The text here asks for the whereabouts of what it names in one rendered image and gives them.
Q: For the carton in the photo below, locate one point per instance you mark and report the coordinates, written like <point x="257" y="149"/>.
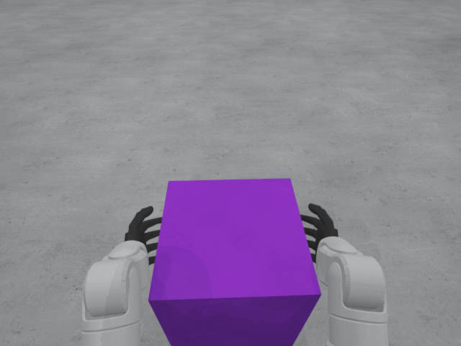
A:
<point x="233" y="265"/>

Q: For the right robot hand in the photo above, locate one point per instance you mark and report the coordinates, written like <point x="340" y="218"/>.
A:
<point x="324" y="225"/>

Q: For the left robot hand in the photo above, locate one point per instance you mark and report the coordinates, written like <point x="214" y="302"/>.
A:
<point x="138" y="227"/>

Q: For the robot left forearm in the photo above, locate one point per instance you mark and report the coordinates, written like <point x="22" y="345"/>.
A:
<point x="111" y="306"/>

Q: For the robot right forearm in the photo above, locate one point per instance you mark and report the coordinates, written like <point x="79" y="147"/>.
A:
<point x="357" y="301"/>

